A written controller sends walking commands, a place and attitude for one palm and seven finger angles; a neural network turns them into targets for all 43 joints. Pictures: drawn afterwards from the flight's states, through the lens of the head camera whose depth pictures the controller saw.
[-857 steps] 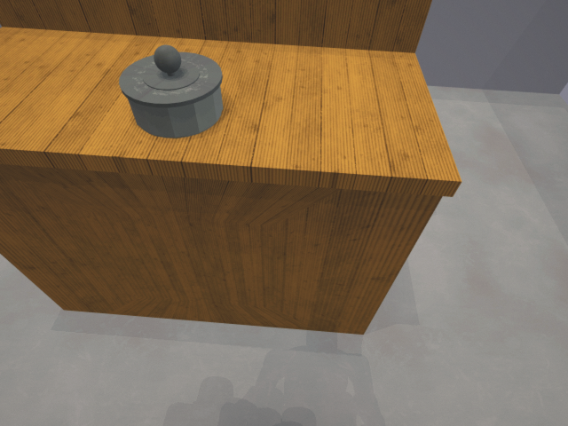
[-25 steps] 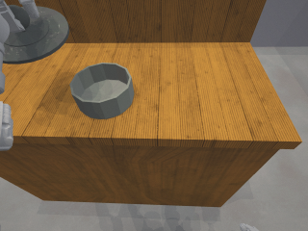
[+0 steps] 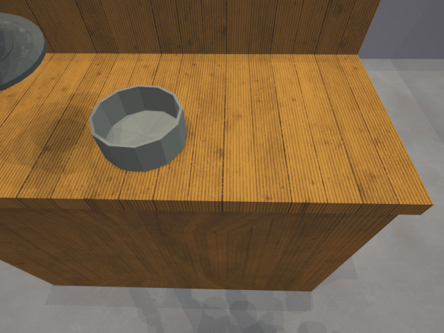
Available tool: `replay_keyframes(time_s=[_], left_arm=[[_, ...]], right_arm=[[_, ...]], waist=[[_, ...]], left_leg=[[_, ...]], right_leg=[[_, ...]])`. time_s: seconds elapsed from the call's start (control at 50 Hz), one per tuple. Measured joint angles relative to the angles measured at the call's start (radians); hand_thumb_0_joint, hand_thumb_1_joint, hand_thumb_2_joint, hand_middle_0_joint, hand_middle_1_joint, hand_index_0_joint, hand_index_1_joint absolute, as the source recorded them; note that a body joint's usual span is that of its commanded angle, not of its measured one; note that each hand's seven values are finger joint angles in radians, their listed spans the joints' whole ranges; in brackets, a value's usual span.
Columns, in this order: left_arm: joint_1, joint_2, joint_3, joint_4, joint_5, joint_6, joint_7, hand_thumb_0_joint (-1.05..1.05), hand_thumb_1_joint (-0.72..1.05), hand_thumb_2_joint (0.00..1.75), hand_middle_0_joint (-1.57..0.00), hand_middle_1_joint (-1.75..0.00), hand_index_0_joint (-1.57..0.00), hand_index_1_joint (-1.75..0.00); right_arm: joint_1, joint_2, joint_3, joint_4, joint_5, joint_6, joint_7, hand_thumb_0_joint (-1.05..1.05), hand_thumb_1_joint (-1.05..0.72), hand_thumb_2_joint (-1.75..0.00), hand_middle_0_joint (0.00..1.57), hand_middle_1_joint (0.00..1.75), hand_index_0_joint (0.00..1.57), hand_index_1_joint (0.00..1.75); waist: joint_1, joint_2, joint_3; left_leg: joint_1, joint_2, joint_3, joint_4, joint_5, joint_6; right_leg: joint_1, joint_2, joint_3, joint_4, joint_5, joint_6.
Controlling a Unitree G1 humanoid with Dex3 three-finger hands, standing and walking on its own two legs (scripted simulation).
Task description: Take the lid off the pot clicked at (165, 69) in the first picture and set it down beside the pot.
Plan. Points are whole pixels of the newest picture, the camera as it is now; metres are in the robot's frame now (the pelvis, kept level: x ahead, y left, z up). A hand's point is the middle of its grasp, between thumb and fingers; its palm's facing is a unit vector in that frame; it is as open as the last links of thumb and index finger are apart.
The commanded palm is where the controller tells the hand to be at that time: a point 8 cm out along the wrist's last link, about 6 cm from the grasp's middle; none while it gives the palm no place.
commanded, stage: move the lid sideways beside the pot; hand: left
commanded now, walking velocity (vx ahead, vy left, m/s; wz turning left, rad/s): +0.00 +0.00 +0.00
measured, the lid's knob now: out of the picture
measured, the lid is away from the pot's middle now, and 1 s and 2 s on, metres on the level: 0.20 0.23 0.23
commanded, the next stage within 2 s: lower the lid onto the table in 0.66 s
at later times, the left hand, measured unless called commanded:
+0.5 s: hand out of the picture +0.43 +0.37 +0.30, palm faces -0.19 -0.14 -0.97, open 7.3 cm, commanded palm +0.46 +0.37 +0.39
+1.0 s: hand out of the picture +0.45 +0.36 +0.30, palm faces -0.21 -0.18 -0.96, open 7.3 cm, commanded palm +0.46 +0.36 +0.37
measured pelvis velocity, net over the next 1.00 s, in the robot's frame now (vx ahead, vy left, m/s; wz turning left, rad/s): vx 0.00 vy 0.01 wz -0.01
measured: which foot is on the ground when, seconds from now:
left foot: down 0.00-1.00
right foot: down 0.00-1.00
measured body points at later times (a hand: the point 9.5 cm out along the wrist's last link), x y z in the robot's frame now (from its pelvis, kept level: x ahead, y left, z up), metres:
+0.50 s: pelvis +0.00 +0.00 +0.00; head +0.06 +0.00 +0.45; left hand +0.44 +0.38 +0.36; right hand +0.05 -0.27 -0.13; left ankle +0.02 +0.10 -0.74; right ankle -0.04 -0.13 -0.74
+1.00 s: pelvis +0.00 +0.01 +0.00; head +0.06 -0.01 +0.44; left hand +0.45 +0.36 +0.35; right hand +0.04 -0.27 -0.13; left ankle +0.02 +0.10 -0.74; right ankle -0.04 -0.13 -0.74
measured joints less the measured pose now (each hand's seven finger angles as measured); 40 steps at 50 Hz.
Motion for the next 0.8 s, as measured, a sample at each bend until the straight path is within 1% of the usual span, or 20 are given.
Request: replay_keyframes(time_s=[0.14, 0.28, 0.36, 0.46, 0.58, 0.7, 0.8], left_arm=[[-0.003, 0.014, 0.005, -0.008, 0.003, -0.017, 0.004, 0.04, 0.24, 0.89, -0.61, -0.85, -0.69, -0.9], [-0.019, 0.05, 0.022, 0.063, 0.008, -0.038, 0.004, 0.04, 0.24, 0.89, -0.61, -0.85, -0.69, -0.9], [-0.026, 0.079, 0.04, 0.093, 0.02, -0.05, 0.0, 0.04, 0.24, 0.89, -0.61, -0.85, -0.69, -0.9], [-0.046, 0.106, 0.026, 0.118, 0.026, -0.052, 0.003, 0.04, 0.24, 0.89, -0.61, -0.85, -0.69, -0.9], [-0.046, 0.096, -0.004, 0.084, 0.025, -0.045, 0.006, 0.04, 0.25, 0.89, -0.61, -0.85, -0.69, -0.9], [-0.041, 0.087, 0.001, 0.08, 0.018, -0.051, 0.004, 0.04, 0.25, 0.89, -0.61, -0.85, -0.69, -0.9], [-0.04, 0.083, 0.034, 0.079, 0.02, -0.062, 0.007, 0.04, 0.25, 0.89, -0.61, -0.85, -0.69, -0.9]], right_arm=[[0.0, 0.004, 0.005, 0.006, 0.002, -0.008, -0.006, 0.0, -0.91, -0.89, 0.2, 0.3, 0.2, 0.3], [-0.009, 0.002, 0.015, 0.004, 0.007, -0.002, -0.009, 0.0, -0.91, -0.89, 0.2, 0.3, 0.2, 0.3], [-0.007, 0.001, 0.02, 0.004, 0.009, 0.003, -0.012, 0.0, -0.91, -0.89, 0.2, 0.3, 0.2, 0.3], [0.012, -0.001, 0.02, 0.009, 0.014, 0.001, -0.017, 0.0, -0.91, -0.89, 0.2, 0.3, 0.2, 0.3], [0.041, -0.005, 0.012, 0.025, 0.015, -0.009, -0.02, 0.0, -0.91, -0.89, 0.2, 0.3, 0.2, 0.3], [0.041, -0.006, 0.012, 0.03, 0.014, -0.018, -0.019, 0.0, -0.91, -0.89, 0.2, 0.3, 0.2, 0.3], [0.033, -0.003, 0.014, 0.02, 0.012, -0.02, -0.015, 0.0, -0.91, -0.89, 0.2, 0.3, 0.2, 0.3]], waist=[[0.005, -0.003, 0.004], [-0.005, 0.001, 0.006], [-0.011, -0.001, 0.013], [-0.014, -0.009, 0.019], [-0.006, -0.013, 0.019], [-0.011, -0.009, 0.018], [-0.02, -0.006, 0.014]], left_leg=[[-0.003, 0.0, -0.007, 0.003, -0.001, -0.001], [-0.006, 0.004, -0.002, 0.012, -0.008, 0.0], [-0.007, 0.008, 0.002, 0.015, -0.011, 0.0], [-0.011, 0.009, 0.002, 0.019, -0.014, 0.001], [-0.016, 0.005, -0.004, 0.02, -0.015, 0.002], [-0.016, 0.003, -0.002, 0.023, -0.018, 0.005], [-0.017, 0.004, 0.004, 0.024, -0.019, 0.006]], right_leg=[[0.004, 0.001, -0.007, -0.005, 0.001, -0.001], [0.002, 0.004, -0.001, -0.005, 0.001, 0.0], [0.001, 0.007, 0.003, -0.007, 0.003, 0.001], [0.001, 0.009, 0.004, -0.012, 0.005, 0.001], [0.002, 0.006, -0.003, -0.017, 0.004, 0.002], [0.002, 0.004, -0.001, -0.017, 0.004, 0.004], [-0.003, 0.004, 0.005, -0.012, 0.003, 0.006]])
